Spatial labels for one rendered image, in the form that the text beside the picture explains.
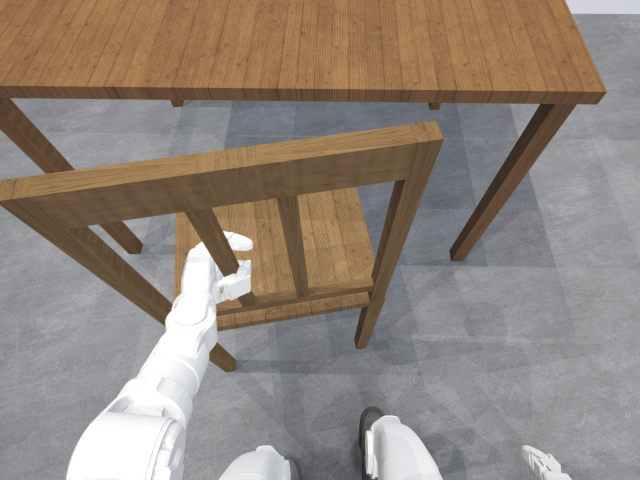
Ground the left robot shin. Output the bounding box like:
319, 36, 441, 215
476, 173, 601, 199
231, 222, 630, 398
256, 445, 280, 456

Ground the robot right hand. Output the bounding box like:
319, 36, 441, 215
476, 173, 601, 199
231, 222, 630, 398
521, 445, 572, 480

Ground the robot left forearm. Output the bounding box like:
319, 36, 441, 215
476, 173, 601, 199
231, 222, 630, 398
66, 290, 218, 480

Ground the left robot upper arm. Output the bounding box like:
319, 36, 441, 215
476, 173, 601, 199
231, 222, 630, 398
69, 412, 186, 480

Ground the chair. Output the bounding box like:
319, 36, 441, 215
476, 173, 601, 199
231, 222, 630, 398
0, 121, 444, 372

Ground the right robot thigh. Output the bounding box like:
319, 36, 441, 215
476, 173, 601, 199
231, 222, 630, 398
365, 423, 443, 480

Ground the table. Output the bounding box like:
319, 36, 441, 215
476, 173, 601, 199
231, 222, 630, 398
0, 0, 607, 261

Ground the robot left hand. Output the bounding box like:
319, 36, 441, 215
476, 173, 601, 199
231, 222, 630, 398
181, 231, 253, 304

